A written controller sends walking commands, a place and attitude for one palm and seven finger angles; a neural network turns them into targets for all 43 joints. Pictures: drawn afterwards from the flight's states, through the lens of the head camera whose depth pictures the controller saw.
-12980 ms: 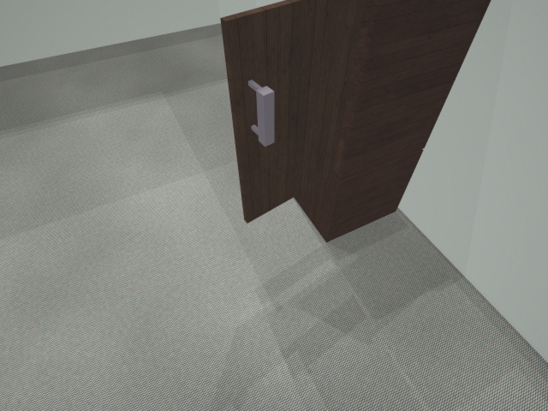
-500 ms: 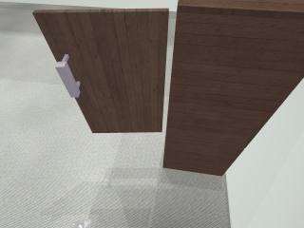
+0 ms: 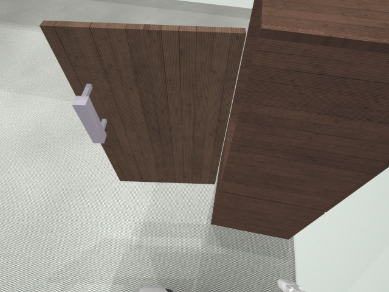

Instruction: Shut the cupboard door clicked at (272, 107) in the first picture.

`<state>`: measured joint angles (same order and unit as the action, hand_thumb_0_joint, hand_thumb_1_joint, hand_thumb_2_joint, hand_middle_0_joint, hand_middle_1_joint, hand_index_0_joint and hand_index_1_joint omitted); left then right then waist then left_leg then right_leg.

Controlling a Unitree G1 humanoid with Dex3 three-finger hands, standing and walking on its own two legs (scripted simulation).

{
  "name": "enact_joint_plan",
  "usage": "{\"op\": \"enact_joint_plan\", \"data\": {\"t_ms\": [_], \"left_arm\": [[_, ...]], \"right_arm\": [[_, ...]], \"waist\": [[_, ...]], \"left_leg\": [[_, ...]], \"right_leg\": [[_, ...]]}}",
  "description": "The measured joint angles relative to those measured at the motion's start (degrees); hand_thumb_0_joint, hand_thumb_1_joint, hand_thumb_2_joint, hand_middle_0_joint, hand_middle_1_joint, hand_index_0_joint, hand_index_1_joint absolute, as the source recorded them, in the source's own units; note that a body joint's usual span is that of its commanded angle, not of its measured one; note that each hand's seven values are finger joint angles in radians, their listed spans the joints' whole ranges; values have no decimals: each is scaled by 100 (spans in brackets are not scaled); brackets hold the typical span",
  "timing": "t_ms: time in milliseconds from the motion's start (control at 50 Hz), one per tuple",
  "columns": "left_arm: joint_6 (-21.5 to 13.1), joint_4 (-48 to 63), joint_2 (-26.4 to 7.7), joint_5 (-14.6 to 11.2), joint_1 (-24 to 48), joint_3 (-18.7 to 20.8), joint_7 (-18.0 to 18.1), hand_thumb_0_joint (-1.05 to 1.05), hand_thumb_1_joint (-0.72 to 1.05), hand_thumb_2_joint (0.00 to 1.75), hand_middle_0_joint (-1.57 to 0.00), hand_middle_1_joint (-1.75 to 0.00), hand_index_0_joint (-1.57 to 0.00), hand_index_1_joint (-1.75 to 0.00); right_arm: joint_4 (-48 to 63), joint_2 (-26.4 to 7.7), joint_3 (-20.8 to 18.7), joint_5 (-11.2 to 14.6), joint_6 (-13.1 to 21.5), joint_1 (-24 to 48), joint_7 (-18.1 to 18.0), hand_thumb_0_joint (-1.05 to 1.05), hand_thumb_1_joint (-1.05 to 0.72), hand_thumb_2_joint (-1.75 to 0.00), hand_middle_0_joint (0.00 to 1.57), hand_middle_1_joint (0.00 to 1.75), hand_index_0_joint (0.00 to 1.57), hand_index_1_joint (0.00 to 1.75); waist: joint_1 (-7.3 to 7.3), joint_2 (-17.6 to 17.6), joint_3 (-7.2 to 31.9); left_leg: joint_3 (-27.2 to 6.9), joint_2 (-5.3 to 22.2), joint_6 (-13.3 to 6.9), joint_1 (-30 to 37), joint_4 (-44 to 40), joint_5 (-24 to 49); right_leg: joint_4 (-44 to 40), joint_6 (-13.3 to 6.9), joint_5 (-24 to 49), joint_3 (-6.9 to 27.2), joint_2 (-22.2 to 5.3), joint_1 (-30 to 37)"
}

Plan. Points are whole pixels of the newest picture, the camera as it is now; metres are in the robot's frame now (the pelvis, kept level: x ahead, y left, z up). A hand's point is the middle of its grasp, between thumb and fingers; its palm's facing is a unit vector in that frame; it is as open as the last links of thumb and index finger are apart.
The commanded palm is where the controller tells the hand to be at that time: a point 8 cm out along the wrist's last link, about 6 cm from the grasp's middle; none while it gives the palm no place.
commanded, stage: come to a stop and stand still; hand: left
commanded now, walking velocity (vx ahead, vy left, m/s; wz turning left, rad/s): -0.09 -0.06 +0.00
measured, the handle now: (94, 114) +0.46 +0.28 +0.06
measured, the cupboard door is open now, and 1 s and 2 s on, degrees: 99 99 99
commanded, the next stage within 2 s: look again from close up in 0.54 s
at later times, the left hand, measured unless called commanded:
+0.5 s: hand out of the picture +0.03 +0.14 -0.17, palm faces +0.04 -0.98 -0.17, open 7.3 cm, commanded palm none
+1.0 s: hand out of the picture -0.01 +0.16 -0.16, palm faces -0.02 -0.97 -0.26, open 7.4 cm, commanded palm none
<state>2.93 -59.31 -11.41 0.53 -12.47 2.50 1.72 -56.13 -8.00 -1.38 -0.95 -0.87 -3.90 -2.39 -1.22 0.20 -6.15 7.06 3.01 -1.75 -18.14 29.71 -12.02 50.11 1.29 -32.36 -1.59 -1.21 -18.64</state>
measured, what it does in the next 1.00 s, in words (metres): steps on the spot: right foot, then left foot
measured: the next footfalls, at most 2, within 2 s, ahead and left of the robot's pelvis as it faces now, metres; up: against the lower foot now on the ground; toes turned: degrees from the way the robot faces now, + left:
right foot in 0.12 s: +0.02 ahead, -0.15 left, +0.00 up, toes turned -2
left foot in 0.38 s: +0.00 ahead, +0.08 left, +0.00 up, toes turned +3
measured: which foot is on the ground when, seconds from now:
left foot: down 0.00-0.12, up 0.14-0.36, down 0.38-1.00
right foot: up 0.00-0.10, down 0.12-1.00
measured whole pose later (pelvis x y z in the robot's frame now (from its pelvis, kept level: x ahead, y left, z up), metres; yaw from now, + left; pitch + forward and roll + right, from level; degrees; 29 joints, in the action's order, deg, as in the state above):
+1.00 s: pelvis -0.02 -0.02 +0.00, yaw -1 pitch -1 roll +1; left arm -0.4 -62.3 -9.9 0.7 -15.4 -1.3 1.6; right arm -60.6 -11.0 1.3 -0.7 1.0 -16.3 -1.0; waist 0.0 -2.5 -2.2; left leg 4.4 -1.1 -1.4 -8.4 24.5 -15.7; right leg 28.7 0.4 -15.8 -0.2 -2.0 -12.4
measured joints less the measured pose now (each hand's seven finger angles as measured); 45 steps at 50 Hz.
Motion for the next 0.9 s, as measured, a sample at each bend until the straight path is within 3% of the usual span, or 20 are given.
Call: {"op": "enact_joint_plan", "data": {"t_ms": [60, 120, 180, 260, 320, 380, 420, 540, 720, 900], "left_arm": [[-5, 181, -27, 15, 102, 55, -7, 1, 91, 90, -20, -30, -20, -30], [-89, 391, -144, 67, 34, 82, -21, 1, 91, 90, -20, -30, -20, -30], [-120, 335, -78, 123, 74, 32, -3, 1, 91, 90, -20, -30, -20, -30], [-166, 285, 44, 118, 34, -57, -8, 1, 91, 90, -20, -30, -20, -30], [-214, 230, 88, 107, 44, -112, -23, 1, 90, 90, -20, -30, -20, -30], [-247, 142, 161, 35, 83, -166, -57, 1, 90, 90, -20, -30, -20, -30], [-234, 47, 143, -7, 179, -144, -29, 1, 91, 90, -20, -30, -20, -30], [-243, -195, 67, -6, 154, -173, -63, 0, 92, 90, -20, -30, -20, -30], [-328, -266, 224, 34, -245, -356, 40, 1, 91, 90, -20, -30, -20, -30], [-319, -269, 135, 22, -325, -358, 4, 1, 91, 90, -20, -30, -20, -30]], "right_arm": [[-12, -130, -75, -21, -74, -29, -4, 0, -91, -90, 20, 30, 21, 30], [-55, -240, -146, 16, -176, -221, 41, 0, -90, -90, 20, 30, 21, 30], [-152, -437, -255, 46, -335, -386, 122, 0, -91, -90, 20, 30, 21, 30], [-317, -543, -298, 45, -400, -600, 163, 1, -91, -90, 20, 30, 20, 29], [-379, -488, -254, 67, -314, -756, 161, 1, -91, -90, 20, 30, 20, 29], [-455, -451, -174, 55, -149, -935, 127, 1, -91, -90, 20, 30, 20, 29], [-591, -325, -91, 26, -101, -982, 93, 1, -91, -90, 20, 30, 20, 29], [-789, -42, 84, 23, -21, -1076, 81, 1, -91, -90, 20, 30, 20, 29], [-283, -276, 121, 22, 159, -1224, 78, 1, -94, -90, 20, 30, 20, 29], [-335, -318, 239, 23, 163, -1266, 129, 1, -93, -90, 20, 30, 20, 29]], "waist": [[34, -181, -36], [32, -115, 121], [103, -242, 160], [149, -191, 268], [181, -38, 300], [237, -67, 349], [199, 61, 304], [108, 156, 401], [194, -338, 472], [137, -335, 464]], "left_leg": [[-45, 106, 89, -32, 11, 55], [-30, 78, 212, -191, 287, -39], [-389, -30, 258, -456, 1218, -1177], [-503, -203, 281, -457, 2071, -1456], [-433, -237, 326, -2, 1348, -1350], [-545, -167, 225, 577, 40, -496], [-559, -202, 143, 629, -11, -524], [-509, -200, 173, 864, -437, -385], [-366, -324, 22, 749, -41, -604], [-277, -426, 6, 941, -379, -437]], "right_leg": [[-355, -35, 305, -5, 46, 6], [-1632, -124, 1358, 71, -88, 391], [-1539, -191, 1244, -34, -35, 410], [-1857, -223, 1437, -60, -10, 532], [-2038, -240, 1562, -47, 10, 560], [-1951, -203, 1525, -149, 133, 472], [-2059, -171, 1618, -158, 104, 557], [-2578, -182, 1848, -112, 124, 815], [-2066, -78, 1612, 34, -12, 608], [-2067, -62, 1619, 131, -99, 623]]}}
